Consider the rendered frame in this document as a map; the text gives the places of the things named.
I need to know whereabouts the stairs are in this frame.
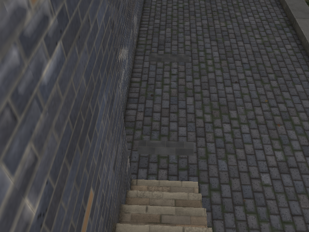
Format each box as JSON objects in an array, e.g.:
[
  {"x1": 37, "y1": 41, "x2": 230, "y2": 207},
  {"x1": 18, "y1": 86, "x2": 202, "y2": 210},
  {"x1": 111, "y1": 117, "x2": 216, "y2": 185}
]
[{"x1": 112, "y1": 179, "x2": 212, "y2": 232}]

